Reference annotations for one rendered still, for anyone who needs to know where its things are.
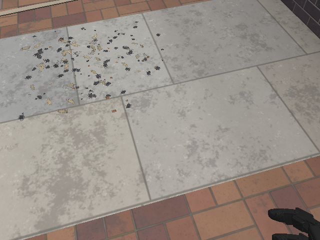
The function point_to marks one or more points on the robot right hand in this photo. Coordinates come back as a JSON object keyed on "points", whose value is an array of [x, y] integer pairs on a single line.
{"points": [[300, 219]]}

